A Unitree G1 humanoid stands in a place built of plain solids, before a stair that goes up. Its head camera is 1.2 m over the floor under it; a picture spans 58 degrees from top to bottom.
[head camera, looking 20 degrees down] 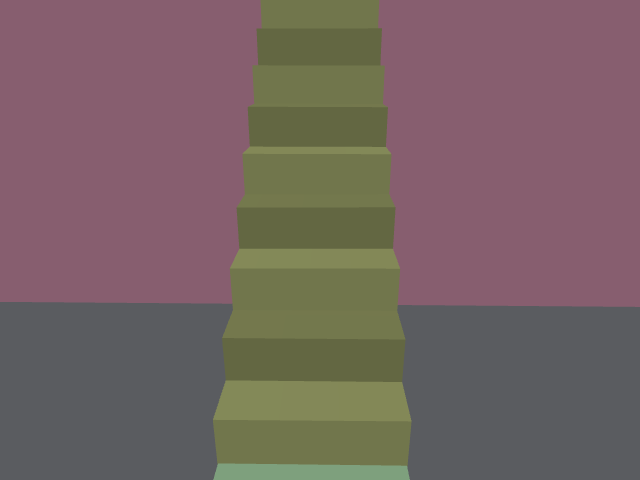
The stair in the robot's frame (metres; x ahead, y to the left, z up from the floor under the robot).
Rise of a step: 0.18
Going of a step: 0.19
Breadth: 0.64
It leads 1 degrees to the right of straight ahead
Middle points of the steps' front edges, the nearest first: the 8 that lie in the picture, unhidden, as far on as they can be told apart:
1.10 0.03 0.18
1.29 0.02 0.37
1.48 0.02 0.55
1.67 0.02 0.73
1.86 0.01 0.91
2.05 0.01 1.10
2.24 0.01 1.28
2.43 0.00 1.46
